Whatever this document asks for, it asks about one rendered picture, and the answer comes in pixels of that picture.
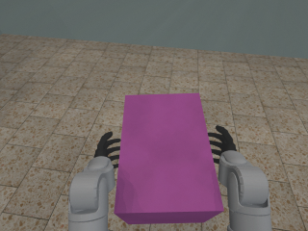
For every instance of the right robot hand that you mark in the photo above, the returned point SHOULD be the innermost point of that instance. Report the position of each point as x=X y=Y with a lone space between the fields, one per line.
x=226 y=143

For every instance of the carton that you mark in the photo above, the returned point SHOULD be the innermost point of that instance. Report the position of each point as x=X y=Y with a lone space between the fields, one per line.
x=166 y=171

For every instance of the robot right forearm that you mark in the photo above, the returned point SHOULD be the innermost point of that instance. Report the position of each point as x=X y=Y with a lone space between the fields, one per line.
x=248 y=193

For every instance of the robot left forearm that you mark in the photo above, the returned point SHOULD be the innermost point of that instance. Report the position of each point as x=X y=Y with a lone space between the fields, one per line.
x=88 y=196

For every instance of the left robot hand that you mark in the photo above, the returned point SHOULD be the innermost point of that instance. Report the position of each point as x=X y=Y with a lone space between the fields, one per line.
x=103 y=145

